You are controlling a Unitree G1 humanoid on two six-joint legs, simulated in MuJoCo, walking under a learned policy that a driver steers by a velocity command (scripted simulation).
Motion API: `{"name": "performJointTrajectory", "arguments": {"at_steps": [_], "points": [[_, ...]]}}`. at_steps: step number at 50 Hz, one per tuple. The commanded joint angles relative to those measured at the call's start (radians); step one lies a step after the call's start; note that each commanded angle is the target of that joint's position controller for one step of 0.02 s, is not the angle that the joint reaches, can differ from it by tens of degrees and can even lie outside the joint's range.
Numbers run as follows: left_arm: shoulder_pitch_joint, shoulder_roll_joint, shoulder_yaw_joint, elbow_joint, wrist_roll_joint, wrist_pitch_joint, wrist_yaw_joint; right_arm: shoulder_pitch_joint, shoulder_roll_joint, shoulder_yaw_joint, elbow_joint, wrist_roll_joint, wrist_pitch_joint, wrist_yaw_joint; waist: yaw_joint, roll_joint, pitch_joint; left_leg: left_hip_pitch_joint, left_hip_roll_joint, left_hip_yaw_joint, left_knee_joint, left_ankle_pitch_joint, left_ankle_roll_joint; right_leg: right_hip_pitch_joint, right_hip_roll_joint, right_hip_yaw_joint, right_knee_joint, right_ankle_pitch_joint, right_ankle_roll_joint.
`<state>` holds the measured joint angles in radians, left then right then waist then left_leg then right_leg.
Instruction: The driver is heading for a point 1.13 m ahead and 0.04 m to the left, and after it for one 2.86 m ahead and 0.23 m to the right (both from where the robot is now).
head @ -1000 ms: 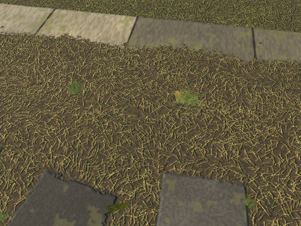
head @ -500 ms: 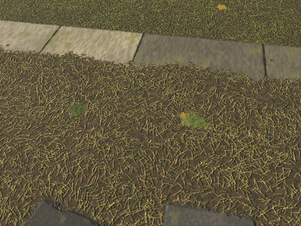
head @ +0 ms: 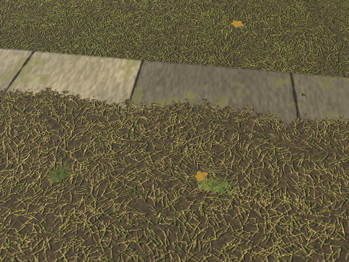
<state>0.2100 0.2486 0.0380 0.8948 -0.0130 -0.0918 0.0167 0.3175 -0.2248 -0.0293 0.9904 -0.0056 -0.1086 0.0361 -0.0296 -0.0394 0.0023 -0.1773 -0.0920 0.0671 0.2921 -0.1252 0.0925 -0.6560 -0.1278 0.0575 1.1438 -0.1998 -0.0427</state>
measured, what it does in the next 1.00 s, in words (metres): walks ahead: right foot, then left foot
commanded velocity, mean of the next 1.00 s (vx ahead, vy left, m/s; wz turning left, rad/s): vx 0.50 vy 0.00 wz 0.00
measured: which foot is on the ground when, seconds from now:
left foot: down 0.00-0.32, up 0.34-0.86, down 0.88-1.00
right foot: up 0.00-0.28, down 0.30-0.88, up 0.90-1.00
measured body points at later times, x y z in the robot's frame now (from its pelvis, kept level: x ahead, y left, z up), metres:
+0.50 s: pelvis +0.28 -0.08 +0.00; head +0.29 -0.10 +0.45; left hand +0.33 +0.18 -0.12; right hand +0.36 -0.35 -0.14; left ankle +0.27 +0.08 -0.65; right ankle +0.30 -0.16 -0.74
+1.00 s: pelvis +0.55 -0.01 -0.01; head +0.58 +0.00 +0.44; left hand +0.57 +0.25 -0.16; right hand +0.67 -0.27 -0.13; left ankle +0.61 +0.07 -0.74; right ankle +0.43 -0.16 -0.64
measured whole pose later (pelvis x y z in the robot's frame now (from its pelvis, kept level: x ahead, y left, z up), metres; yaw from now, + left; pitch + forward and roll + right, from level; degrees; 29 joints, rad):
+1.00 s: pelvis +0.55 -0.01 -0.01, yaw +1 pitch +2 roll +0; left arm 0.31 0.25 0.05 0.97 -0.03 -0.10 0.00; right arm 0.16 -0.24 -0.06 0.90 0.00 -0.10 0.03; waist 0.00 -0.03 0.02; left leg -0.37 -0.03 0.06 0.48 -0.15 0.06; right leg -0.38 -0.04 0.03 1.19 -0.38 -0.05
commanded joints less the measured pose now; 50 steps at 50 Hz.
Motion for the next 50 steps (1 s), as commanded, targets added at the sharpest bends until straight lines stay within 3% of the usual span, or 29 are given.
{"name": "performJointTrajectory", "arguments": {"at_steps": [1, 6, 9, 11, 13, 14, 15, 16, 17, 18, 19, 20, 21, 22, 24, 26, 32, 38, 41, 42, 43, 44, 45, 46, 47, 48, 49, 50], "points": [[0.037, 0.047, 0.014, -0.041, 0.013, 0.004, 0.007, -0.038, -0.131, -0.020, -0.053, 0.000, -0.018, -0.020, 0.047, 0.079, 0.055, -0.103, 0.280, -0.212, -0.210, 0.060, 0.171, -0.030, -0.043, 0.002, -0.133, 0.154, 0.028], [-0.156, 0.029, 0.006, -0.092, 0.001, -0.009, -0.010, 0.061, -0.164, -0.026, -0.031, 0.019, -0.002, -0.037, -0.023, 0.080, 0.057, 0.014, 0.270, -0.161, -0.190, 0.072, 0.123, 0.001, 0.010, -0.043, -0.465, 0.310, 0.040], [-0.236, 0.034, 0.002, -0.123, -0.008, -0.013, -0.028, 0.109, -0.168, -0.029, -0.009, 0.026, 0.011, -0.038, -0.050, 0.088, 0.079, 0.110, 0.306, -0.169, -0.148, 0.055, 0.118, -0.004, 0.026, -0.046, -0.556, 0.264, 0.033], [-0.255, 0.048, 0.004, -0.141, -0.010, -0.021, -0.042, 0.118, -0.173, -0.034, -0.002, 0.026, 0.021, -0.040, -0.044, 0.094, 0.082, 0.172, 0.337, -0.183, -0.105, 0.065, 0.108, 0.004, 0.036, -0.045, -0.601, 0.190, 0.009], [-0.199, 0.075, 0.015, -0.136, -0.009, -0.030, -0.049, 0.096, -0.187, -0.040, -0.004, 0.027, 0.031, -0.042, -0.001, 0.113, 0.053, 0.199, 0.350, -0.188, -0.032, 0.177, 0.089, 0.107, 0.063, -0.066, -0.641, 0.117, -0.020], [-0.103, 0.103, 0.031, -0.110, -0.007, -0.033, -0.048, 0.072, -0.186, -0.038, -0.010, 0.025, 0.037, -0.042, 0.056, 0.114, -0.001, 0.189, 0.318, -0.158, 0.082, 0.344, 0.068, 0.243, 0.097, -0.094, -0.664, 0.102, -0.042], [0.083, 0.161, 0.060, -0.055, -0.006, -0.035, -0.041, 0.064, -0.154, -0.026, -0.021, 0.014, 0.039, -0.041, 0.132, 0.088, -0.118, 0.108, 0.255, -0.106, 0.306, 0.420, 0.039, 0.494, 0.087, -0.075, -0.654, 0.119, -0.079], [0.256, 0.267, 0.086, -0.024, 0.013, -0.033, -0.035, 0.125, -0.075, 0.002, -0.047, 0.002, 0.027, -0.037, 0.150, -0.083, -0.289, -0.224, 0.141, -0.027, 0.701, 0.157, -0.025, 0.888, -0.159, 0.259, -0.654, 0.086, -0.198], [0.301, 0.259, 0.083, -0.007, 0.009, -0.026, -0.041, 0.178, -0.011, 0.022, -0.038, 0.016, 0.001, -0.031, 0.133, -0.279, -0.384, -0.502, 0.020, -0.098, 0.954, -0.406, -0.053, 1.068, -0.290, 0.656, -0.817, -0.052, -0.294], [0.248, 0.176, 0.057, -0.017, 0.005, -0.029, -0.042, 0.109, -0.133, -0.007, -0.048, 0.039, -0.020, -0.027, 0.138, -0.176, -0.292, -0.599, 0.086, -0.197, 1.058, -0.390, -0.029, 0.992, -0.259, 0.607, -0.844, -0.092, -0.249], [0.152, 0.136, 0.043, -0.041, 0.005, -0.028, -0.040, 0.019, -0.165, -0.016, -0.079, 0.052, -0.028, -0.026, 0.113, -0.114, -0.180, -0.617, 0.141, -0.168, 1.050, -0.301, -0.013, 0.853, -0.227, 0.447, -0.852, -0.018, -0.211], [0.070, 0.111, 0.033, -0.055, 0.011, -0.027, -0.045, -0.023, -0.154, -0.017, -0.086, 0.040, -0.026, -0.031, 0.080, -0.026, -0.112, -0.573, 0.186, -0.146, 0.991, -0.213, -0.017, 0.707, -0.185, 0.335, -0.887, 0.079, -0.194], [0.029, 0.082, 0.024, -0.060, 0.015, -0.030, -0.049, -0.031, -0.144, -0.025, -0.087, 0.026, -0.014, -0.037, 0.049, -0.019, -0.074, -0.521, 0.218, -0.146, 0.924, -0.161, -0.020, 0.615, -0.146, 0.257, -0.920, 0.134, -0.179], [0.019, 0.067, 0.020, -0.053, 0.019, -0.030, -0.053, -0.012, -0.121, -0.025, -0.083, 0.023, 0.001, -0.037, 0.025, -0.034, -0.057, -0.467, 0.233, -0.145, 0.888, -0.130, -0.025, 0.554, -0.117, 0.206, -0.951, 0.158, -0.171], [0.049, 0.078, 0.024, -0.028, 0.018, -0.035, -0.053, 0.011, -0.087, -0.024, -0.075, 0.022, 0.023, -0.039, 0.006, -0.032, -0.033, -0.446, 0.234, -0.128, 0.844, -0.097, -0.039, 0.506, -0.095, 0.139, -0.987, 0.238, -0.183], [0.083, 0.106, 0.032, -0.008, 0.018, -0.035, -0.043, -0.046, -0.091, -0.028, -0.097, 0.016, 0.031, -0.042, 0.009, -0.014, -0.003, -0.508, 0.239, -0.124, 0.766, -0.027, -0.056, 0.513, -0.094, 0.100, -1.007, 0.304, -0.191], [0.168, 0.124, 0.033, 0.029, 0.008, -0.017, -0.016, -0.267, -0.066, -0.024, -0.162, 0.015, 0.023, -0.032, 0.066, -0.019, 0.045, -0.530, 0.210, -0.089, 0.422, 0.222, -0.072, 0.555, -0.063, 0.011, -1.038, 0.271, -0.155], [0.246, 0.136, 0.042, 0.082, -0.003, 0.003, -0.007, -0.414, -0.071, -0.017, -0.219, 0.027, 0.009, -0.003, 0.100, -0.023, 0.097, -0.550, 0.182, -0.079, 0.262, 0.167, -0.043, 0.718, -0.125, 0.012, -0.984, 0.262, -0.146], [0.215, 0.157, 0.051, 0.083, -0.005, 0.016, -0.002, -0.364, -0.103, -0.029, -0.218, 0.027, -0.001, 0.009, 0.052, -0.046, 0.056, -0.420, 0.145, -0.049, 0.224, 0.064, -0.006, 0.758, -0.141, 0.006, -0.891, 0.449, -0.121], [0.192, 0.163, 0.053, 0.078, -0.004, 0.021, -0.002, -0.282, -0.128, -0.044, -0.196, 0.026, -0.003, 0.007, 0.004, -0.058, 0.004, -0.288, 0.108, -0.017, 0.214, 0.050, 0.012, 0.746, -0.122, -0.014, -0.798, 0.616, -0.107], [0.177, 0.143, 0.045, 0.072, 0.001, 0.026, -0.002, -0.114, -0.172, -0.069, -0.141, 0.025, -0.002, 0.001, -0.072, -0.043, -0.092, -0.063, 0.083, -0.001, 0.209, 0.066, 0.039, 0.685, -0.067, -0.053, -0.608, 0.700, -0.080], [0.183, 0.114, 0.029, 0.048, 0.017, 0.025, -0.003, 0.077, -0.249, -0.092, -0.100, 0.013, 0.000, -0.009, -0.131, 0.063, -0.240, 0.260, 0.257, -0.202, 0.229, 0.080, 0.103, 0.464, -0.002, -0.097, -0.290, 0.443, -0.044], [0.313, -0.035, -0.012, 0.046, 0.014, 0.001, -0.017, 0.145, -0.316, -0.104, -0.078, 0.006, 0.005, -0.006, -0.059, 0.338, -0.374, 0.593, 0.484, -0.695, 0.105, -0.099, 0.271, 0.059, 0.193, -0.067, 0.064, -0.261, 0.021], [0.261, 0.062, 0.008, 0.059, -0.011, -0.026, -0.022, 0.129, -0.222, -0.078, -0.082, 0.015, 0.004, -0.005, -0.090, 0.257, -0.367, 0.578, 0.474, -0.793, 0.017, -0.198, 0.250, -0.057, 0.159, 0.075, 0.199, -0.368, 0.003], [0.160, 0.125, 0.025, 0.024, -0.034, -0.041, -0.024, 0.035, -0.179, -0.065, -0.099, 0.019, 0.000, -0.009, -0.074, 0.208, -0.214, 0.443, 0.444, -0.637, 0.004, -0.159, 0.198, -0.125, 0.104, 0.057, 0.216, -0.291, -0.015], [0.099, 0.129, 0.027, 0.009, -0.031, -0.043, -0.016, -0.055, -0.151, -0.055, -0.121, 0.015, -0.001, -0.009, -0.041, 0.114, -0.137, 0.284, 0.408, -0.509, -0.019, -0.062, 0.168, -0.087, 0.046, 0.027, 0.170, -0.188, -0.018], [0.069, 0.122, 0.034, 0.005, -0.014, -0.037, -0.008, -0.109, -0.121, -0.046, -0.127, 0.007, -0.002, -0.005, -0.011, 0.080, -0.076, 0.148, 0.370, -0.419, -0.050, 0.023, 0.151, -0.039, 0.014, 0.016, 0.106, -0.129, -0.014], [0.092, 0.105, 0.039, 0.008, -0.007, -0.023, -0.005, -0.125, -0.096, -0.038, -0.123, -0.004, -0.006, -0.002, 0.025, 0.101, -0.064, 0.071, 0.340, -0.359, -0.081, 0.060, 0.138, 0.029, -0.013, 0.024, 0.064, -0.090, -0.015]]}}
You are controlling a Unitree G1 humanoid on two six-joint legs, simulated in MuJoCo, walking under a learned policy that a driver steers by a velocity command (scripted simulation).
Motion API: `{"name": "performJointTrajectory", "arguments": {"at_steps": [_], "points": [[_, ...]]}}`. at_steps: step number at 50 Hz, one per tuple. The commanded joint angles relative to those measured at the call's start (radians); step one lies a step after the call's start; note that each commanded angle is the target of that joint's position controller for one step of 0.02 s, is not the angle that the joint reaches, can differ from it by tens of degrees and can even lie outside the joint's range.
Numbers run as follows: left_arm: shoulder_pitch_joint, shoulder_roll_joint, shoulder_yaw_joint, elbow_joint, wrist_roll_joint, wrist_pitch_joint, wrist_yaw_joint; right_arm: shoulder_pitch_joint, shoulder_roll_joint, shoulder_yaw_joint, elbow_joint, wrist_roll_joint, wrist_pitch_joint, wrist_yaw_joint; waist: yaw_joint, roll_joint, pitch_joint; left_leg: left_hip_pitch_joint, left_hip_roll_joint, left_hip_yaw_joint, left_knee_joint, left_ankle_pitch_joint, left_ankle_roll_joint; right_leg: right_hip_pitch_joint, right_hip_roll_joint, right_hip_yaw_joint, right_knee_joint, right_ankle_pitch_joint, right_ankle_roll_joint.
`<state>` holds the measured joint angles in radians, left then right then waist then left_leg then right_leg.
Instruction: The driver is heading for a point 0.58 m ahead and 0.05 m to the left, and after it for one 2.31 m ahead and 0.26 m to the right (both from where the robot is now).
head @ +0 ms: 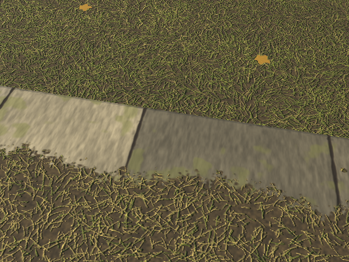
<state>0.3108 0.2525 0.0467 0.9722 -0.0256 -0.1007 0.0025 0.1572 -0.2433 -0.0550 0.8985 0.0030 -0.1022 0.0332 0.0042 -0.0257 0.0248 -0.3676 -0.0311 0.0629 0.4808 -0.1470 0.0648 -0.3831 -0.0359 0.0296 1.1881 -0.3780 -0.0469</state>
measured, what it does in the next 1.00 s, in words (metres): walks ahead: right foot, then left foot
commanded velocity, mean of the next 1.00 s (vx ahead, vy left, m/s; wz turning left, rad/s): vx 0.43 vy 0.00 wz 0.16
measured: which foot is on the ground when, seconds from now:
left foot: down 0.00-0.46, up 0.48-0.94, down 0.96-1.00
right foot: up 0.00-0.42, down 0.44-0.96, up 0.98-1.00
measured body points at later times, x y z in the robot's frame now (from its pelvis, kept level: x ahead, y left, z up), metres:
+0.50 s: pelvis +0.27 -0.05 -0.01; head +0.31 -0.06 +0.44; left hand +0.47 +0.19 -0.11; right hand +0.24 -0.32 -0.16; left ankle +0.09 +0.08 -0.68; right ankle +0.38 -0.15 -0.73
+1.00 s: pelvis +0.50 -0.02 -0.01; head +0.54 +0.00 +0.43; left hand +0.51 +0.26 -0.16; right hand +0.72 -0.24 -0.12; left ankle +0.60 +0.08 -0.74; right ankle +0.38 -0.16 -0.70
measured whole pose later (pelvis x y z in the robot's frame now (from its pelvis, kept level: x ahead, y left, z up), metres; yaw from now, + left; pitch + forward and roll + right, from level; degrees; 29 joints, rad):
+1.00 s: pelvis +0.50 -0.02 -0.01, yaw +12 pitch +2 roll -2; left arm 0.22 0.26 0.06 0.95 0.00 -0.05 0.03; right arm 0.07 -0.24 -0.07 0.81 -0.01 -0.05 0.03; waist 0.02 0.00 0.05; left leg -0.50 -0.01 0.04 0.57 -0.09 0.09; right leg -0.17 -0.04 -0.15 0.81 -0.54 0.02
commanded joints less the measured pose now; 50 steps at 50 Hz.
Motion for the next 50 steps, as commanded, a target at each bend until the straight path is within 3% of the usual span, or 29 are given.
{"name": "performJointTrajectory", "arguments": {"at_steps": [1, 2, 5, 11, 16, 19, 20, 21, 22, 23, 24, 25, 26, 27, 29, 31, 34, 37, 40, 43, 46, 47, 48, 49, 50], "points": [[0.013, 0.075, 0.028, -0.065, 0.007, 0.000, 0.010, 0.041, -0.071, -0.011, -0.021, -0.014, -0.013, 0.004, 0.006, 0.100, -0.078, 0.220, 0.264, -0.323, -0.298, 0.093, 0.168, -0.207, -0.111, 0.049, -0.010, 0.105, -0.009], [0.024, 0.056, 0.027, -0.062, 0.007, 0.011, 0.011, 0.058, -0.080, -0.013, -0.010, -0.010, -0.016, 0.002, 0.015, 0.099, -0.065, 0.192, 0.257, -0.292, -0.319, 0.117, 0.176, -0.199, -0.116, 0.041, -0.038, 0.114, -0.003], [-0.065, 0.061, 0.033, -0.095, 0.017, 0.024, 0.016, 0.106, -0.126, -0.023, 0.014, -0.008, -0.017, -0.016, 0.008, 0.075, -0.015, 0.187, 0.256, -0.237, -0.361, 0.170, 0.185, -0.288, -0.126, 0.032, -0.166, 0.225, 0.024], [-0.269, 0.036, 0.024, -0.152, 0.016, 0.015, 0.000, 0.198, -0.138, -0.021, 0.048, 0.004, -0.001, -0.037, -0.050, 0.080, 0.025, 0.251, 0.215, -0.140, -0.375, 0.177, 0.135, -0.304, -0.086, -0.010, -0.496, 0.485, 0.036], [-0.404, 0.036, 0.013, -0.202, 0.005, 0.005, -0.027, 0.278, -0.147, -0.026, 0.092, 0.011, 0.017, -0.040, -0.092, 0.082, 0.067, 0.397, 0.267, -0.140, -0.322, 0.182, 0.133, -0.331, -0.057, -0.026, -0.630, 0.432, 0.021], [-0.391, 0.061, 0.018, -0.215, 0.002, -0.006, -0.043, 0.267, -0.164, -0.035, 0.101, 0.015, 0.030, -0.046, -0.060, 0.104, 0.051, 0.462, 0.302, -0.147, -0.248, 0.303, 0.113, -0.265, -0.035, -0.036, -0.677, 0.329, -0.016], [-0.338, 0.082, 0.027, -0.203, 0.003, -0.008, -0.044, 0.245, -0.173, -0.039, 0.096, 0.015, 0.034, -0.047, -0.025, 0.118, 0.018, 0.461, 0.296, -0.137, -0.191, 0.443, 0.101, -0.170, -0.008, -0.058, -0.687, 0.302, -0.032], [-0.224, 0.111, 0.045, -0.170, 0.007, -0.009, -0.041, 0.218, -0.172, -0.038, 0.090, 0.017, 0.038, -0.047, 0.039, 0.119, -0.049, 0.439, 0.262, -0.105, -0.065, 0.602, 0.081, -0.005, 0.028, -0.089, -0.709, 0.310, -0.055], [-0.042, 0.166, 0.071, -0.114, 0.011, -0.009, -0.033, 0.208, -0.145, -0.027, 0.079, 0.010, 0.040, -0.047, 0.112, 0.094, -0.165, 0.325, 0.205, -0.064, 0.149, 0.595, 0.050, 0.266, 0.007, -0.060, -0.688, 0.341, -0.093], [0.120, 0.263, 0.095, -0.085, 0.033, -0.006, -0.025, 0.284, -0.064, 0.000, 0.056, -0.003, 0.029, -0.041, 0.116, -0.085, -0.335, -0.034, 0.090, -0.010, 0.540, 0.240, -0.012, 0.676, -0.251, 0.299, -0.683, 0.300, -0.218], [0.148, 0.240, 0.084, -0.071, 0.020, -0.001, -0.028, 0.322, -0.011, 0.019, 0.070, 0.006, 0.004, -0.033, 0.102, -0.253, -0.435, -0.273, -0.033, -0.102, 0.783, -0.401, -0.038, 0.822, -0.381, 0.684, -0.851, 0.173, -0.311], [0.089, 0.167, 0.061, -0.082, 0.015, -0.002, -0.027, 0.248, -0.115, -0.008, 0.059, 0.036, -0.015, -0.028, 0.111, -0.166, -0.326, -0.373, 0.031, -0.197, 0.883, -0.393, -0.013, 0.732, -0.352, 0.602, -0.877, 0.102, -0.257], [0.002, 0.128, 0.049, -0.104, 0.019, -0.002, -0.023, 0.165, -0.140, -0.014, 0.034, 0.054, -0.022, -0.029, 0.092, -0.109, -0.206, -0.393, 0.082, -0.171, 0.874, -0.311, 0.003, 0.581, -0.323, 0.442, -0.895, 0.141, -0.214], [-0.072, 0.100, 0.039, -0.112, 0.026, -0.006, -0.026, 0.126, -0.129, -0.017, 0.029, 0.046, -0.017, -0.036, 0.056, -0.033, -0.125, -0.350, 0.128, -0.153, 0.807, -0.225, 0.002, 0.423, -0.284, 0.326, -0.938, 0.205, -0.188], [-0.130, 0.054, 0.027, -0.106, 0.039, -0.018, -0.030, 0.156, -0.096, -0.028, 0.043, 0.033, 0.017, -0.044, -0.003, -0.057, -0.064, -0.238, 0.173, -0.167, 0.711, -0.142, 0.001, 0.257, -0.226, 0.185, -1.007, 0.254, -0.151], [-0.110, 0.067, 0.032, -0.084, 0.041, -0.025, -0.027, 0.180, -0.057, -0.027, 0.050, 0.034, 0.042, -0.046, -0.021, -0.056, -0.036, -0.222, 0.175, -0.170, 0.679, -0.104, -0.006, 0.200, -0.216, 0.105, -1.052, 0.305, -0.155], [-0.079, 0.100, 0.042, -0.063, 0.048, -0.027, -0.008, 0.106, -0.064, -0.037, 0.021, 0.027, 0.054, -0.048, -0.017, -0.029, 0.004, -0.331, 0.166, -0.205, 0.578, 0.027, -0.020, 0.225, -0.218, 0.019, -1.077, 0.381, -0.152], [-0.107, 0.108, 0.038, -0.068, 0.051, -0.018, 0.011, 0.044, -0.054, -0.036, -0.011, 0.010, 0.047, -0.036, -0.023, -0.033, 0.023, -0.288, 0.134, -0.152, 0.383, 0.173, -0.037, 0.207, -0.177, -0.128, -1.042, 0.654, -0.117], [-0.077, 0.131, 0.041, -0.060, 0.039, 0.000, 0.035, -0.072, -0.023, -0.020, -0.066, -0.003, 0.048, -0.015, 0.020, -0.029, 0.023, -0.218, 0.113, -0.054, 0.233, 0.265, -0.042, 0.219, -0.174, -0.204, -1.000, 0.750, -0.101], [-0.055, 0.158, 0.050, -0.049, 0.020, 0.028, 0.046, -0.100, -0.041, -0.023, -0.111, 0.000, 0.059, 0.004, 0.026, -0.042, 0.006, -0.232, 0.098, -0.033, 0.166, 0.177, -0.028, 0.346, -0.219, -0.207, -0.913, 0.800, -0.097], [-0.083, 0.180, 0.063, -0.060, -0.001, 0.052, 0.055, -0.023, -0.091, -0.043, -0.126, -0.004, 0.061, 0.017, -0.026, -0.063, -0.049, -0.115, 0.040, 0.002, 0.113, 0.024, 0.020, 0.395, -0.237, -0.194, -0.731, 0.987, -0.071], [-0.089, 0.171, 0.060, -0.059, -0.003, 0.057, 0.052, 0.076, -0.120, -0.060, -0.102, -0.004, 0.053, 0.015, -0.081, -0.031, -0.098, 0.020, 0.004, 0.006, 0.004, 0.110, 0.046, 0.386, -0.198, -0.202, -0.589, 0.959, -0.044], [-0.044, 0.156, 0.051, -0.058, 0.014, 0.053, 0.043, 0.141, -0.194, -0.082, -0.091, -0.011, 0.049, -0.003, -0.100, 0.069, -0.172, 0.230, 0.069, -0.096, -0.039, 0.506, 0.086, 0.274, -0.126, -0.222, -0.377, 0.741, 0.011], [0.032, 0.039, 0.013, -0.077, 0.064, 0.040, 0.020, 0.163, -0.255, -0.080, -0.091, -0.031, 0.051, -0.027, -0.030, 0.296, -0.304, 0.594, 0.349, -0.407, 0.089, 1.101, 0.249, -0.077, 0.013, -0.204, -0.030, -0.190, 0.071], [0.127, 0.026, -0.002, -0.021, 0.028, 0.030, -0.002, 0.194, -0.145, -0.036, -0.080, -0.035, 0.046, -0.024, -0.029, 0.222, -0.515, 0.639, 0.477, -0.586, 0.035, 1.005, 0.380, -0.089, 0.037, 0.053, 0.097, -0.377, 0.077]]}}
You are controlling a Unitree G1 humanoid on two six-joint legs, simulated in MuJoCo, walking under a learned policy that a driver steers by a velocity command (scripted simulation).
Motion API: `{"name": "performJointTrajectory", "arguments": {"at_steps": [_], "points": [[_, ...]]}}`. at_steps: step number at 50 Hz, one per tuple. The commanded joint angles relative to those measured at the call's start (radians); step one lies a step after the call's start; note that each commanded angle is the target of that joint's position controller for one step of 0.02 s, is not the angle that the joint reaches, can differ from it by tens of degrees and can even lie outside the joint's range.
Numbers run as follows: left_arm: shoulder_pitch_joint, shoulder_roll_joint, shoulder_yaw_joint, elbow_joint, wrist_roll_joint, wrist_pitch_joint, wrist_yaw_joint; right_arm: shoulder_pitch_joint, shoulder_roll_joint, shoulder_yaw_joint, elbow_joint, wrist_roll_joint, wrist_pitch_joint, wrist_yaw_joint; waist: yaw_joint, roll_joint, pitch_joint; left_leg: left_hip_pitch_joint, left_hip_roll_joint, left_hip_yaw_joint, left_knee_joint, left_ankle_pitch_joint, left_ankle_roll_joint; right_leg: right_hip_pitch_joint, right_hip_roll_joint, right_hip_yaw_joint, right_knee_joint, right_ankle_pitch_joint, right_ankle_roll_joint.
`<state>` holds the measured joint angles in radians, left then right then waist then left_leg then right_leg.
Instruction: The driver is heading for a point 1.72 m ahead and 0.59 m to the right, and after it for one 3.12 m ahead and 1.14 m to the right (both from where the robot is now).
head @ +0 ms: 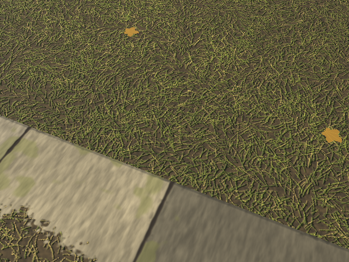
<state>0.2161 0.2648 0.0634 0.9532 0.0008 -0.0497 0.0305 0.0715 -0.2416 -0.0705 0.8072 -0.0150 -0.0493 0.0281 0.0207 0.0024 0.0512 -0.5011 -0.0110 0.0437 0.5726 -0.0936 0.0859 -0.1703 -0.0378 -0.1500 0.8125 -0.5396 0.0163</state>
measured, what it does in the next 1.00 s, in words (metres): steps on the spot, turning right: right foot, then left foot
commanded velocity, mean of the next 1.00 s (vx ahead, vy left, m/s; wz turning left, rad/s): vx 0.03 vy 0.00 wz -0.42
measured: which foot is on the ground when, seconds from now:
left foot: down 0.00-0.46, up 0.48-0.94, down 0.96-1.00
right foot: up 0.00-0.44, down 0.46-0.96, up 0.98-1.00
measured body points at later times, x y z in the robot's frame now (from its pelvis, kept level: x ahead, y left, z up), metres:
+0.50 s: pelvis +0.03 -0.04 +0.01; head +0.05 -0.07 +0.46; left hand +0.17 +0.23 -0.10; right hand +0.13 -0.34 -0.12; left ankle +0.11 +0.08 -0.71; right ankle +0.01 -0.13 -0.72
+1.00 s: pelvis +0.06 -0.03 +0.02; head +0.10 -0.04 +0.46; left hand +0.33 +0.15 -0.09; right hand +0.05 -0.36 -0.09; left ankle +0.13 +0.07 -0.72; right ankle +0.00 -0.13 -0.71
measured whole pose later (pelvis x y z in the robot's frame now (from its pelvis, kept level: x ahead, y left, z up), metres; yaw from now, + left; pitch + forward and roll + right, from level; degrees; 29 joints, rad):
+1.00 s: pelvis +0.06 -0.03 +0.02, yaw -30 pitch +2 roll +1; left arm 0.14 0.32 0.09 0.76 -0.01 0.04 0.05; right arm 0.07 -0.28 -0.09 0.87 -0.01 -0.03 -0.01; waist 0.01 -0.04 0.03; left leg -0.29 -0.04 -0.05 0.47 -0.21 0.00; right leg -0.33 0.11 0.22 0.63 -0.38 -0.02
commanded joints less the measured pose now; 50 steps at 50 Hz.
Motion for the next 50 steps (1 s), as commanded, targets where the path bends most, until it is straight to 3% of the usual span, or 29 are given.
{"name": "performJointTrajectory", "arguments": {"at_steps": [1, 2, 3, 5, 7, 9, 12, 14, 19, 22, 23, 24, 25, 26, 27, 28, 29, 31, 36, 42, 45, 47, 48, 49, 50], "points": [[0.128, 0.089, 0.006, -0.004, -0.046, -0.013, -0.036, 0.239, -0.105, -0.012, 0.004, -0.011, -0.005, -0.013, -0.073, 0.096, -0.441, 0.654, 0.395, -0.452, -0.106, 0.782, 0.313, -0.325, 0.004, 0.271, 0.471, -0.167, 0.015], [0.037, 0.093, 0.007, -0.030, -0.051, -0.001, -0.030, 0.159, -0.096, -0.008, 0.004, 0.003, -0.009, -0.013, -0.062, 0.065, -0.308, 0.547, 0.346, -0.351, -0.140, 0.601, 0.251, -0.384, -0.027, 0.245, 0.417, -0.124, 0.015], [-0.004, 0.089, 0.011, -0.024, -0.035, 0.017, -0.013, 0.098, -0.076, 0.003, 0.000, 0.001, -0.012, -0.016, -0.042, 0.015, -0.236, 0.422, 0.315, -0.301, -0.182, 0.462, 0.206, -0.364, -0.057, 0.243, 0.345, -0.076, 0.020], [0.029, 0.090, 0.018, -0.006, -0.020, 0.056, 0.006, 0.020, -0.084, 0.001, 0.005, -0.020, -0.010, -0.025, 0.016, 0.069, -0.178, 0.225, 0.267, -0.210, -0.260, 0.327, 0.165, -0.217, -0.062, 0.222, 0.228, 0.026, 0.035], [0.045, 0.084, 0.022, -0.006, -0.017, 0.070, 0.018, 0.006, -0.126, -0.014, 0.005, -0.024, -0.007, -0.041, 0.019, 0.095, -0.177, 0.209, 0.271, -0.175, -0.284, 0.288, 0.176, -0.204, -0.043, 0.189, 0.192, 0.052, 0.044], [0.024, 0.094, 0.029, -0.021, -0.016, 0.079, 0.023, 0.020, -0.153, -0.025, 0.008, -0.013, 0.002, -0.059, 0.003, 0.081, -0.185, 0.239, 0.301, -0.175, -0.311, 0.174, 0.190, -0.246, -0.047, 0.182, 0.205, 0.079, 0.042], [-0.018, 0.094, 0.038, -0.050, -0.018, 0.092, 0.025, 0.011, -0.145, -0.027, 0.012, -0.004, 0.019, -0.083, -0.012, 0.094, -0.149, 0.250, 0.316, -0.157, -0.364, -0.070, 0.179, -0.312, -0.065, 0.178, 0.212, 0.118, 0.037], [-0.034, 0.087, 0.040, -0.065, -0.017, 0.094, 0.023, 0.000, -0.141, -0.029, 0.016, -0.004, 0.028, -0.093, -0.014, 0.104, -0.129, 0.259, 0.313, -0.122, -0.374, -0.107, 0.166, -0.321, -0.067, 0.162, 0.176, 0.129, 0.037], [-0.032, 0.076, 0.039, -0.088, -0.019, 0.087, 0.002, -0.011, -0.164, -0.038, 0.026, 0.004, 0.049, -0.096, -0.012, 0.117, -0.143, 0.304, 0.327, -0.045, -0.335, -0.046, 0.141, -0.226, -0.038, 0.094, -0.004, 0.133, 0.013], [0.067, 0.086, 0.047, -0.067, -0.011, 0.090, -0.018, -0.041, -0.173, -0.042, 0.030, 0.034, 0.066, -0.091, 0.046, 0.120, -0.147, 0.281, 0.306, 0.017, -0.235, -0.058, 0.069, -0.069, 0.007, 0.039, -0.265, 0.284, -0.048], [0.097, 0.113, 0.056, -0.062, -0.001, 0.091, -0.022, -0.006, -0.147, -0.039, 0.049, 0.043, 0.073, -0.086, 0.053, 0.062, -0.119, 0.224, 0.259, 0.064, -0.117, -0.107, -0.001, -0.009, 0.001, 0.101, -0.395, 0.356, -0.094], [0.106, 0.208, 0.077, -0.079, 0.003, 0.088, -0.010, 0.013, -0.094, -0.030, 0.040, 0.019, 0.077, -0.076, 0.018, -0.190, -0.090, 0.003, 0.141, 0.167, 0.173, -0.309, -0.103, 0.086, -0.215, 0.425, -0.493, 0.574, -0.188], [0.085, 0.293, 0.085, -0.115, 0.023, 0.074, -0.011, -0.078, -0.089, -0.030, -0.023, 0.004, 0.067, -0.081, 0.022, -0.301, -0.060, -0.202, -0.001, 0.074, 0.367, -0.567, -0.154, 0.061, -0.367, 0.674, -0.518, 0.739, -0.354], [0.070, 0.258, 0.079, -0.126, 0.045, 0.047, -0.016, -0.148, -0.111, -0.035, -0.041, 0.004, 0.063, -0.082, 0.039, -0.195, -0.090, -0.207, 0.005, -0.052, 0.506, -0.538, -0.136, 0.034, -0.335, 0.637, -0.533, 0.681, -0.365], [0.017, 0.242, 0.076, -0.138, 0.033, 0.027, -0.014, -0.125, -0.132, -0.043, -0.031, 0.017, 0.061, -0.082, 0.002, -0.166, -0.088, -0.219, 0.020, -0.089, 0.538, -0.433, -0.120, 0.040, -0.274, 0.547, -0.526, 0.650, -0.302], [-0.040, 0.216, 0.072, -0.157, 0.010, 0.022, -0.009, -0.084, -0.145, -0.051, 0.000, 0.015, 0.061, -0.088, -0.023, -0.124, -0.094, -0.217, 0.033, -0.100, 0.538, -0.363, -0.116, 0.046, -0.231, 0.491, -0.508, 0.622, -0.244], [-0.067, 0.183, 0.062, -0.169, -0.009, 0.023, -0.005, -0.070, -0.162, -0.057, 0.012, 0.007, 0.062, -0.093, -0.030, -0.124, -0.097, -0.210, 0.037, -0.104, 0.533, -0.319, -0.120, 0.042, -0.216, 0.463, -0.500, 0.643, -0.221], [-0.033, 0.150, 0.050, -0.168, -0.011, 0.027, 0.003, -0.062, -0.145, -0.056, 0.013, 0.009, 0.056, -0.091, -0.030, -0.120, -0.131, -0.173, 0.020, -0.103, 0.547, -0.254, -0.128, 0.058, -0.188, 0.439, -0.488, 0.713, -0.223], [0.019, 0.179, 0.061, -0.172, -0.015, 0.037, 0.018, -0.101, -0.112, -0.043, -0.002, 0.021, 0.042, -0.088, 0.001, -0.139, -0.131, -0.169, 0.007, -0.123, 0.326, -0.207, -0.151, 0.140, -0.168, 0.473, -0.470, 0.666, -0.224], [-0.034, 0.208, 0.071, -0.212, -0.012, 0.056, 0.012, -0.092, -0.129, -0.039, -0.003, 0.028, 0.026, -0.066, 0.008, -0.164, -0.124, 0.002, -0.023, -0.126, 0.147, -0.241, -0.162, 0.043, -0.147, 0.554, -0.445, 0.652, -0.241], [-0.074, 0.206, 0.067, -0.237, -0.015, 0.067, 0.011, -0.046, -0.143, -0.040, 0.003, 0.032, 0.011, -0.052, -0.010, -0.176, -0.145, 0.088, -0.034, -0.128, 0.035, -0.244, -0.149, 0.050, -0.134, 0.611, -0.400, 0.754, -0.228], [-0.118, 0.195, 0.059, -0.258, -0.026, 0.077, 0.018, 0.037, -0.151, -0.043, 0.025, 0.031, 0.001, -0.040, -0.064, -0.165, -0.158, 0.228, -0.026, -0.104, -0.185, -0.073, -0.125, 0.027, -0.088, 0.599, -0.346, 0.718, -0.174], [-0.095, 0.165, 0.049, -0.263, -0.021, 0.080, 0.023, 0.066, -0.183, -0.051, 0.035, 0.022, 0.000, -0.038, -0.058, -0.121, -0.177, 0.347, 0.048, -0.146, -0.243, 0.053, -0.097, -0.037, -0.043, 0.564, -0.290, 0.589, -0.127], [-0.035, 0.101, 0.031, -0.261, -0.001, 0.079, 0.022, 0.063, -0.242, -0.059, 0.024, 0.002, 0.007, -0.044, -0.012, 0.107, -0.210, 0.477, 0.252, -0.347, -0.244, 0.280, -0.017, -0.174, 0.079, 0.427, -0.081, 0.249, -0.072], [-0.013, 0.122, 0.039, -0.288, -0.008, 0.068, 0.020, 0.059, -0.271, -0.059, 0.025, -0.029, 0.014, -0.042, 0.012, 0.291, -0.174, 0.482, 0.402, -0.569, -0.243, 0.466, 0.176, -0.372, 0.199, 0.343, 0.088, -0.163, -0.025]]}}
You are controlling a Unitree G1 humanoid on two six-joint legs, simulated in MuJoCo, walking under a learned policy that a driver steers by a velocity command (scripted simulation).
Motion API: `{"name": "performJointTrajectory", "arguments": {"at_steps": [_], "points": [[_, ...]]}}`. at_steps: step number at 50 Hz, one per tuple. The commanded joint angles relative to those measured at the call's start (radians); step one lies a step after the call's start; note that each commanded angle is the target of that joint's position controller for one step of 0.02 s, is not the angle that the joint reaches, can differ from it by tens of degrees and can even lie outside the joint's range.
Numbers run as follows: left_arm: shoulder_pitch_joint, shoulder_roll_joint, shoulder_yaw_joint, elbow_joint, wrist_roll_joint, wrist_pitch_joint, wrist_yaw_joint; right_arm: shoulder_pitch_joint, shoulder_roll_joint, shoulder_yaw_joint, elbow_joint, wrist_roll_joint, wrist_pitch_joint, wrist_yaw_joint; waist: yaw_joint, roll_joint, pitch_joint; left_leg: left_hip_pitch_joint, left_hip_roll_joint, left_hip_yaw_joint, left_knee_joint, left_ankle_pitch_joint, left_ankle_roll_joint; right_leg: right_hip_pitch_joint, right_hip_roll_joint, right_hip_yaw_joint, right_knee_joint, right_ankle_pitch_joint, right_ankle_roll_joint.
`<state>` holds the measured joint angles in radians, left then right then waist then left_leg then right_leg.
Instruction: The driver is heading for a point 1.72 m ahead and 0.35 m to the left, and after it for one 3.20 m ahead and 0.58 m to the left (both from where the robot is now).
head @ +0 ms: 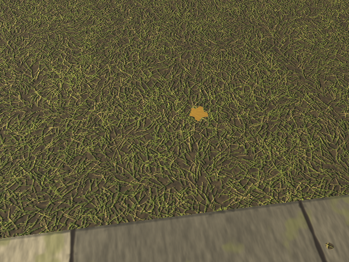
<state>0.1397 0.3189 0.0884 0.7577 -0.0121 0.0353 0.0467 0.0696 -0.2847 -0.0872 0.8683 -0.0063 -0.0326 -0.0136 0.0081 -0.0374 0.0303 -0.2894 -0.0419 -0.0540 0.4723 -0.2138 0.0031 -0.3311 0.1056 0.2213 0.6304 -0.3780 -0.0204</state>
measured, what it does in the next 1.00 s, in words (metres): walks ahead: right foot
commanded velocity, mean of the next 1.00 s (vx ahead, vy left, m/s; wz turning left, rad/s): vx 0.12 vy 0.00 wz -0.10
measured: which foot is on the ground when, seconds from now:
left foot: down 0.00-1.00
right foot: up 0.00-0.28, down 0.30-0.82, up 0.84-1.00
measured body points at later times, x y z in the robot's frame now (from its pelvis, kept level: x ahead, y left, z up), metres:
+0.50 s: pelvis +0.00 -0.03 +0.00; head +0.01 -0.04 +0.45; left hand +0.15 +0.22 -0.11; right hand +0.08 -0.30 -0.13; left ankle +0.01 +0.12 -0.73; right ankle -0.02 -0.14 -0.73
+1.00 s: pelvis +0.11 +0.02 +0.01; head +0.12 +0.04 +0.46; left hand +0.24 +0.28 -0.11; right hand +0.08 -0.25 -0.12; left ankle +0.05 +0.10 -0.73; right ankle +0.10 -0.14 -0.66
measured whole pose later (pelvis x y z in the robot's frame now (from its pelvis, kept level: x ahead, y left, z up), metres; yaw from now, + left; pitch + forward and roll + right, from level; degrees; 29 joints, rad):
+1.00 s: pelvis +0.11 +0.02 +0.01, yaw -3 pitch +0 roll -1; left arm 0.21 0.30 0.07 0.84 -0.02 -0.07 0.00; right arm 0.36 -0.25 -0.03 1.03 0.00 -0.10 0.03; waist -0.05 -0.03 0.01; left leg -0.07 -0.02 0.03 0.34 -0.27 0.06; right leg -0.51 -0.05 0.01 1.03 -0.24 -0.04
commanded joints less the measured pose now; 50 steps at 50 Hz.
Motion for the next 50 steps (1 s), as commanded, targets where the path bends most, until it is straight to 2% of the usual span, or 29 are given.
{"name": "performJointTrajectory", "arguments": {"at_steps": [1, 2, 3, 4, 6, 10, 12, 14, 15, 16, 17, 18, 19, 22, 28, 29, 30, 32, 34, 37, 39, 40, 41, 42, 43, 44, 45, 47, 50], "points": [[0.074, 0.150, 0.034, -0.074, 0.011, -0.026, 0.000, 0.037, -0.182, -0.030, -0.056, -0.029, -0.006, 0.000, 0.015, 0.250, -0.148, 0.238, 0.469, -0.476, -0.152, 0.532, 0.324, -0.239, -0.010, -0.015, 0.467, -0.311, 0.041], [0.069, 0.181, 0.048, -0.054, -0.001, -0.025, -0.002, 0.000, -0.140, -0.019, -0.070, -0.018, -0.007, -0.003, 0.019, 0.182, -0.122, 0.209, 0.398, -0.364, -0.140, 0.466, 0.283, -0.238, -0.026, -0.019, 0.537, -0.234, 0.054], [0.074, 0.158, 0.046, -0.035, -0.001, -0.015, 0.002, -0.028, -0.125, -0.013, -0.075, -0.005, -0.004, -0.004, 0.029, 0.150, -0.100, 0.189, 0.330, -0.281, -0.134, 0.386, 0.234, -0.236, -0.033, -0.028, 0.549, -0.176, 0.070], [0.064, 0.138, 0.041, -0.035, 0.003, -0.007, 0.004, -0.034, -0.112, -0.007, -0.074, 0.008, -0.002, -0.006, 0.020, 0.158, -0.081, 0.178, 0.306, -0.248, -0.136, 0.364, 0.218, -0.242, -0.038, -0.027, 0.551, -0.131, 0.086], [0.046, 0.084, 0.022, -0.043, -0.002, -0.006, -0.002, -0.008, -0.108, 0.002, -0.054, 0.005, 0.006, -0.012, 0.010, 0.177, -0.073, 0.156, 0.257, -0.170, -0.147, 0.378, 0.215, -0.188, -0.039, -0.071, 0.471, -0.078, 0.103], [-0.016, 0.026, -0.013, -0.061, 0.003, -0.015, -0.010, 0.022, -0.140, 0.001, -0.030, 0.002, 0.019, -0.017, -0.031, 0.225, -0.095, 0.162, 0.242, -0.118, -0.137, 0.390, 0.210, -0.025, -0.102, -0.180, 0.123, -0.067, 0.110], [-0.001, 0.052, -0.007, -0.048, -0.004, -0.016, -0.013, 0.048, -0.164, -0.001, -0.020, 0.008, 0.024, -0.013, -0.036, 0.228, -0.096, 0.160, 0.252, -0.135, -0.120, 0.396, 0.211, 0.050, -0.093, -0.210, -0.018, 0.003, 0.100], [0.055, 0.058, -0.002, -0.015, 0.001, -0.015, -0.017, 0.049, -0.148, 0.009, -0.013, 0.023, 0.024, -0.008, 0.002, 0.201, -0.082, 0.117, 0.230, -0.119, -0.087, 0.353, 0.169, 0.181, -0.080, -0.230, -0.273, 0.202, 0.060], [0.054, 0.088, 0.002, -0.019, 0.010, -0.013, -0.015, 0.083, -0.131, 0.016, -0.002, 0.022, 0.016, -0.004, -0.004, 0.163, -0.090, 0.059, 0.215, -0.112, -0.076, 0.287, 0.114, 0.275, -0.122, -0.169, -0.308, 0.307, 0.030], [0.074, 0.144, 0.010, -0.025, 0.019, -0.009, -0.007, 0.096, -0.097, 0.029, -0.008, -0.005, 0.004, 0.005, -0.025, 0.030, -0.135, -0.013, 0.158, -0.044, 0.018, 0.161, 0.048, 0.375, -0.251, -0.034, -0.271, 0.550, -0.013], [0.027, 0.137, 0.002, -0.013, 0.029, -0.009, -0.015, 0.126, -0.042, 0.040, -0.006, -0.010, -0.004, 0.008, -0.082, -0.137, -0.138, 0.029, 0.090, 0.031, -0.017, -0.058, -0.004, 0.254, -0.308, -0.003, -0.242, 0.505, -0.096], [-0.018, 0.066, -0.013, -0.032, 0.028, -0.018, -0.030, 0.075, -0.083, 0.037, -0.001, -0.018, -0.001, 0.005, -0.051, -0.089, -0.107, 0.086, 0.092, 0.031, -0.023, -0.029, -0.038, 0.185, -0.272, -0.014, -0.262, 0.343, -0.105], [-0.013, 0.047, -0.019, -0.018, 0.035, -0.026, -0.037, 0.047, -0.099, 0.032, 0.004, -0.015, 0.002, 0.005, -0.038, -0.074, -0.080, 0.091, 0.084, 0.037, -0.023, 0.019, -0.046, 0.164, -0.230, -0.042, -0.266, 0.245, -0.073], [0.014, 0.071, -0.018, 0.009, 0.030, -0.049, -0.039, 0.062, -0.106, 0.029, 0.027, -0.005, 0.018, -0.009, -0.036, -0.067, -0.022, 0.094, 0.090, 0.030, -0.019, 0.080, -0.038, 0.117, -0.193, -0.067, -0.262, 0.248, -0.034], [0.030, 0.055, -0.028, 0.044, 0.023, -0.054, -0.032, 0.076, -0.100, 0.030, 0.079, -0.002, 0.020, -0.012, -0.029, -0.008, -0.022, 0.112, 0.091, 0.031, -0.028, 0.110, -0.043, 0.125, -0.173, -0.086, -0.240, 0.286, -0.032], [0.049, 0.058, -0.027, 0.057, 0.021, -0.051, -0.030, 0.089, -0.094, 0.031, 0.092, 0.000, 0.022, -0.013, -0.026, -0.012, -0.042, 0.114, 0.073, 0.054, -0.013, 0.034, -0.042, 0.136, -0.166, -0.089, -0.251, 0.181, -0.039], [0.060, 0.077, -0.019, 0.063, 0.013, -0.047, -0.028, 0.087, -0.091, 0.030, 0.098, 0.007, 0.022, -0.013, -0.015, -0.029, -0.030, 0.075, 0.042, 0.091, 0.035, -0.083, -0.039, 0.135, -0.170, -0.066, -0.274, 0.004, -0.059], [0.108, 0.126, -0.004, 0.072, 0.005, -0.044, -0.027, 0.037, -0.084, 0.031, 0.074, 0.019, 0.012, -0.011, 0.024, -0.106, 0.040, -0.088, 0.014, 0.127, 0.176, -0.226, -0.020, 0.134, -0.276, 0.112, -0.391, -0.364, -0.141], [0.136, 0.137, 0.002, 0.080, 0.003, -0.062, -0.024, -0.009, -0.088, 0.030, 0.044, 0.035, -0.015, -0.002, 0.037, -0.153, 0.114, -0.200, 0.062, 0.064, 0.300, -0.274, 0.027, 0.121, -0.385, 0.280, -0.468, -0.411, -0.213], [0.095, 0.114, 0.002, 0.067, -0.009, -0.085, -0.024, 0.022, -0.097, 0.026, 0.049, 0.045, -0.055, 0.025, 0.004, -0.115, 0.096, -0.227, 0.116, 0.032, 0.257, -0.310, 0.085, 0.192, -0.398, 0.230, -0.446, -0.224, -0.205], [0.012, 0.118, 0.003, 0.047, -0.023, -0.078, -0.029, 0.147, -0.085, 0.022, 0.113, 0.038, -0.067, 0.036, -0.073, -0.084, 0.034, 0.082, 0.064, 0.110, 0.039, -0.064, 0.084, 0.059, -0.302, 0.060, -0.384, -0.087, -0.147], [0.010, 0.096, -0.002, 0.045, -0.014, -0.076, -0.031, 0.239, -0.092, 0.012, 0.160, 0.028, -0.064, 0.036, -0.106, -0.064, -0.001, 0.246, 0.026, 0.129, 0.015, 0.020, 0.061, -0.021, -0.250, -0.007, -0.310, -0.035, -0.122], [-0.002, 0.044, -0.017, 0.035, -0.004, -0.080, -0.034, 0.336, -0.121, 0.002, 0.188, 0.023, -0.061, 0.034, -0.139, 0.026, -0.027, 0.370, 0.097, 0.009, -0.035, -0.033, 0.073, -0.116, -0.182, -0.096, -0.130, 0.018, -0.078], [-0.004, -0.019, -0.034, -0.003, 0.006, -0.094, -0.035, 0.428, -0.236, -0.021, 0.191, 0.024, -0.061, 0.029, -0.146, 0.308, -0.060, 0.478, 0.332, -0.397, -0.212, -0.193, 0.184, -0.298, -0.057, -0.234, 0.218, -0.075, 0.004], [-0.003, 0.029, -0.020, -0.015, -0.021, -0.111, -0.030, 0.415, -0.224, -0.009, 0.183, 0.008, -0.071, 0.038, -0.137, 0.298, -0.039, 0.449, 0.440, -0.656, -0.311, -0.342, 0.287, -0.415, -0.047, -0.144, 0.419, -0.221, 0.005], [0.017, 0.062, -0.012, -0.005, -0.043, -0.124, -0.033, 0.330, -0.178, 0.006, 0.154, 0.012, -0.082, 0.036, -0.094, 0.205, 0.047, 0.413, 0.429, -0.594, -0.312, -0.403, 0.277, -0.492, -0.116, -0.097, 0.505, -0.143, -0.018], [0.027, 0.073, -0.010, 0.009, -0.041, -0.130, -0.037, 0.277, -0.141, 0.016, 0.131, 0.015, -0.087, 0.036, -0.072, 0.166, 0.079, 0.389, 0.381, -0.486, -0.312, -0.368, 0.237, -0.512, -0.159, -0.116, 0.514, -0.036, -0.034], [0.007, 0.075, -0.001, 0.013, -0.014, -0.135, -0.041, 0.249, -0.113, 0.030, 0.114, 0.011, -0.087, 0.040, -0.056, 0.130, 0.081, 0.363, 0.318, -0.321, -0.322, -0.132, 0.181, -0.486, -0.210, -0.142, 0.447, 0.117, -0.037], [-0.018, 0.033, -0.006, 0.004, -0.002, -0.126, -0.058, 0.313, -0.102, 0.039, 0.128, 0.007, -0.073, 0.032, -0.063, 0.135, 0.042, 0.367, 0.262, -0.159, -0.319, 0.220, 0.170, -0.441, -0.212, -0.201, 0.367, 0.220, -0.002]]}}
Keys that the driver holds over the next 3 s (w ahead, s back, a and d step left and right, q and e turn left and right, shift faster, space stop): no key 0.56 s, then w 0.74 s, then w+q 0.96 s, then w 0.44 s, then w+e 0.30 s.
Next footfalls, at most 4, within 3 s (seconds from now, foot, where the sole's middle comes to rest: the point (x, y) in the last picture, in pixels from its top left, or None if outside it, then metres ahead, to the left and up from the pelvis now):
0.30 right None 0.02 -0.14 -0.77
1.32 right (215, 260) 0.46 -0.13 -0.77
1.86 left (146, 191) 0.74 0.14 -0.77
2.34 right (168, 128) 1.08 0.05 -0.77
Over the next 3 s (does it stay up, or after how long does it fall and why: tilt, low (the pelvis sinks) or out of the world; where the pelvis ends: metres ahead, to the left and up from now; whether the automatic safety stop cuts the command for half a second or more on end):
stays up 1.16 0.29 0.01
